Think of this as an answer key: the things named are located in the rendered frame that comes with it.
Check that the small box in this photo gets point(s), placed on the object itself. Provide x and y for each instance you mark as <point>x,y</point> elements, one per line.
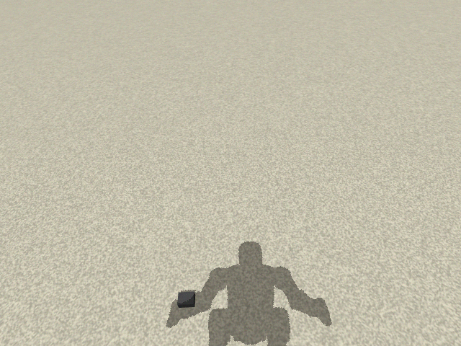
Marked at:
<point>186,299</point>

